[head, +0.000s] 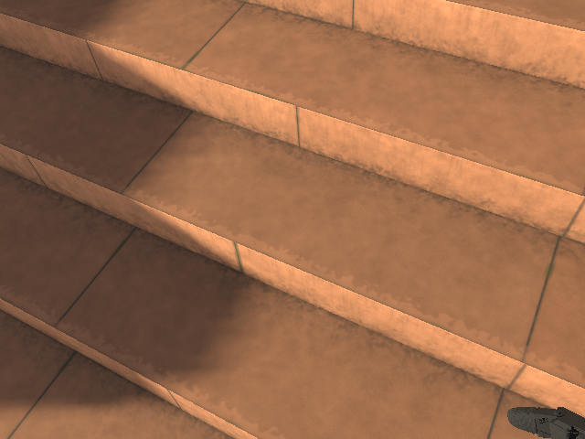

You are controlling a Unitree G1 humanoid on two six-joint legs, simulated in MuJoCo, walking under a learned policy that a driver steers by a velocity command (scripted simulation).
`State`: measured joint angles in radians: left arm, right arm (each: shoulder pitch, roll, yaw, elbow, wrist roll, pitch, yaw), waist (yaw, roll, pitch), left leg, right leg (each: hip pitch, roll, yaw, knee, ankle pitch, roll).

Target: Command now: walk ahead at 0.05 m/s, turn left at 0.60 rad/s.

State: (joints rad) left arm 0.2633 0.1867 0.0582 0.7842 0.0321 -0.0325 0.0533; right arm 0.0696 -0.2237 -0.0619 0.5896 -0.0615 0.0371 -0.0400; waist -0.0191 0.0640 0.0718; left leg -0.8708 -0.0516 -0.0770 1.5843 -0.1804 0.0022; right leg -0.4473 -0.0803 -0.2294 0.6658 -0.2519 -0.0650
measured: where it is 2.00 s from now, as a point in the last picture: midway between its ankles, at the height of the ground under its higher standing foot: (337, 297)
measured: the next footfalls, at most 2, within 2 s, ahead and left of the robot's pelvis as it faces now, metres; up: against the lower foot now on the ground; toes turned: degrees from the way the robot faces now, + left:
left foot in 0.26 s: +0.12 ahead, +0.13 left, +0.00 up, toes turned +14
right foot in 0.66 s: +0.12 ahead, -0.08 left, +0.00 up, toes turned +8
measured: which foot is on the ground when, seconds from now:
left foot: up 0.00-0.24, down 0.26-0.68, up 0.70-0.92, down 0.94-1.00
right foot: down 0.00-0.26, up 0.28-0.64, down 0.66-0.94, up 0.96-1.00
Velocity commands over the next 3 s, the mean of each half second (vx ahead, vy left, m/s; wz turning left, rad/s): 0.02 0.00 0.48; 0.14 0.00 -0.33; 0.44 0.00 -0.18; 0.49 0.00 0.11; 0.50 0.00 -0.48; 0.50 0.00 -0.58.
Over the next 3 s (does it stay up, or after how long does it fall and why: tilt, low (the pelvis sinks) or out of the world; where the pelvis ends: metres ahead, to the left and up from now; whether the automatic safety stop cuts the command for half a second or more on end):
stays up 1.24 -0.18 0.44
